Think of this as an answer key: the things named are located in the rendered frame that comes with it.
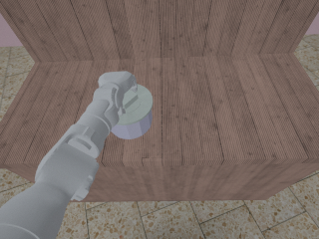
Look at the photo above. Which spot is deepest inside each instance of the left robot upper arm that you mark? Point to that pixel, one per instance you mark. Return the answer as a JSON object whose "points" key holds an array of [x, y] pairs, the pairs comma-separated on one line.
{"points": [[38, 212]]}

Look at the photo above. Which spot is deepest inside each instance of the left robot forearm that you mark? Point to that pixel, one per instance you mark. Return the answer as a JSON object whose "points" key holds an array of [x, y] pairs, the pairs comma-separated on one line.
{"points": [[89, 133]]}

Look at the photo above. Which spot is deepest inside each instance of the lid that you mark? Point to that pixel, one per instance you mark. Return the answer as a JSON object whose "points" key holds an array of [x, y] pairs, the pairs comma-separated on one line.
{"points": [[138, 110]]}

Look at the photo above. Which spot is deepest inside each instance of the pot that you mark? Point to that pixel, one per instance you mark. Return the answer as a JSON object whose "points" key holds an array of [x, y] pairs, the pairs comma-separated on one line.
{"points": [[134, 130]]}

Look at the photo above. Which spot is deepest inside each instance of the table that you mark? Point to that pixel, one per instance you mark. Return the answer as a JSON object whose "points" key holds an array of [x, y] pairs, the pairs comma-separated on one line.
{"points": [[235, 115]]}

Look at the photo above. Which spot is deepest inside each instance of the knob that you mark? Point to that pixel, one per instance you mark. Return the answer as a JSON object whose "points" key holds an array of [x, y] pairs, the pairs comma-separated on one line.
{"points": [[129, 98]]}

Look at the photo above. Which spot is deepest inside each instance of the robot left hand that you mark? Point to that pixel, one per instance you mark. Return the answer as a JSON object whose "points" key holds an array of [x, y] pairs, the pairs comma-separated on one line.
{"points": [[125, 79]]}

